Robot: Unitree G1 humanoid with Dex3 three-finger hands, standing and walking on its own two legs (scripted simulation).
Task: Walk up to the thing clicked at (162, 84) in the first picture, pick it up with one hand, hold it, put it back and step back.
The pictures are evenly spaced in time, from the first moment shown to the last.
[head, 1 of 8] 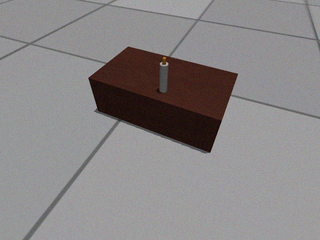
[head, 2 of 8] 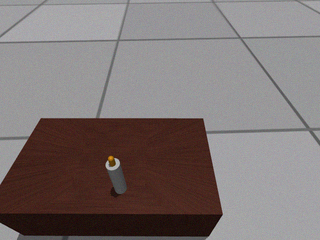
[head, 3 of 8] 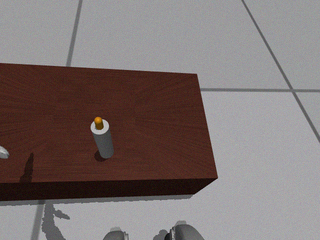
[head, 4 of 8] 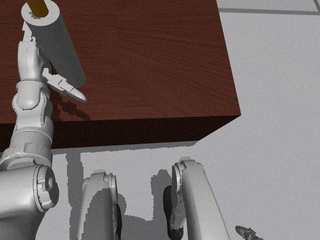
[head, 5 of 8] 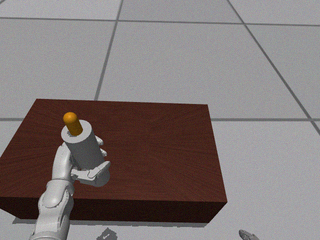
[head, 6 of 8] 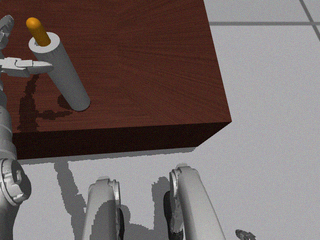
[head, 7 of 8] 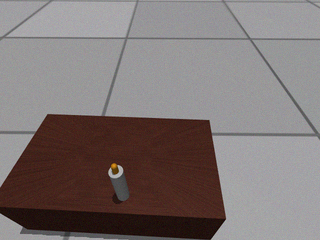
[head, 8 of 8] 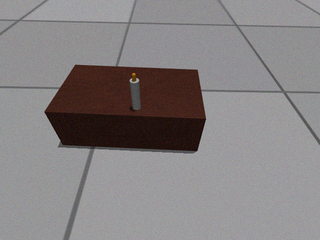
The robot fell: no
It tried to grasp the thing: yes
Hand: left
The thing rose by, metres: 0.33
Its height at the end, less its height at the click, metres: +0.00
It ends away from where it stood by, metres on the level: 0.04
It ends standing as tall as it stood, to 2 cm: yes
